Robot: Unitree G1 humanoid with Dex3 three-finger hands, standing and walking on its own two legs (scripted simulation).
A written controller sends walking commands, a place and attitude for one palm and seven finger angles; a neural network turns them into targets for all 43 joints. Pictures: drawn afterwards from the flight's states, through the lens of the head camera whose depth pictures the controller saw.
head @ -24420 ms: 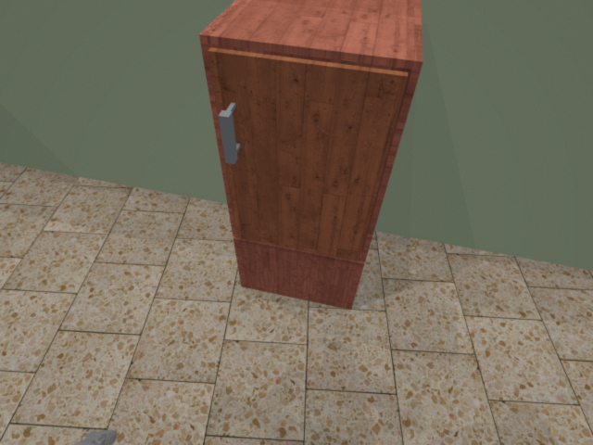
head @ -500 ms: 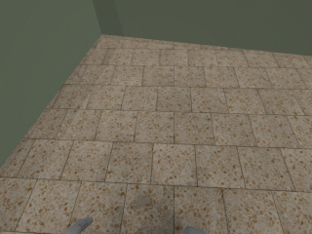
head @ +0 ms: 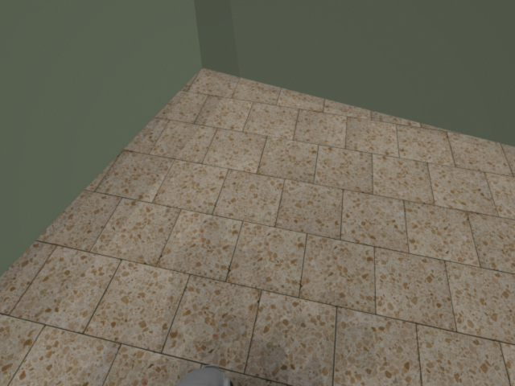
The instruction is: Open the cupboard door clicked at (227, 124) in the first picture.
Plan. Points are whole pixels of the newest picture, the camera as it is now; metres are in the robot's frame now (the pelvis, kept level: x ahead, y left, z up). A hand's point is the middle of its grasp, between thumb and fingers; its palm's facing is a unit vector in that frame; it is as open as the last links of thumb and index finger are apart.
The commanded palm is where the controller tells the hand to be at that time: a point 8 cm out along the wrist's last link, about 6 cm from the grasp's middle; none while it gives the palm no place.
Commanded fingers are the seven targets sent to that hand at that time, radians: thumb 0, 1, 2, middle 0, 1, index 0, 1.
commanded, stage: turn to face it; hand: left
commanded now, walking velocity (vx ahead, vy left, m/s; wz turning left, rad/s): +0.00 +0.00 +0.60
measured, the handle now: out of the picture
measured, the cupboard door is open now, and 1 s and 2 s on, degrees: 51 51 51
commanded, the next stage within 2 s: none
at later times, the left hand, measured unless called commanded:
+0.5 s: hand out of the picture +0.10 +0.12 -0.13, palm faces +0.34 -0.91 -0.26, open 7.3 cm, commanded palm none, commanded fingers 0.00 0.90 0.90 -0.20 -0.30 -0.20 -0.30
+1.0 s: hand out of the picture +0.10 +0.11 -0.13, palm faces +0.59 -0.74 -0.32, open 7.3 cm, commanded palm none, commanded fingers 0.00 0.90 0.90 -0.20 -0.30 -0.20 -0.30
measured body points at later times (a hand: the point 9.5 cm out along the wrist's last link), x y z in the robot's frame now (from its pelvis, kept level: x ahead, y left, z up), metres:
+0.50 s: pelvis +0.09 -0.08 +0.03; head +0.15 -0.08 +0.47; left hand +0.08 +0.17 -0.11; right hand +0.27 -0.31 -0.12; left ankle +0.04 +0.05 -0.66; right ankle +0.09 -0.18 -0.71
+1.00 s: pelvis +0.15 -0.12 +0.01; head +0.22 -0.11 +0.46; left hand +0.07 +0.15 -0.11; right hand +0.38 -0.27 -0.15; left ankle +0.04 -0.01 -0.65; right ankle +0.22 -0.20 -0.71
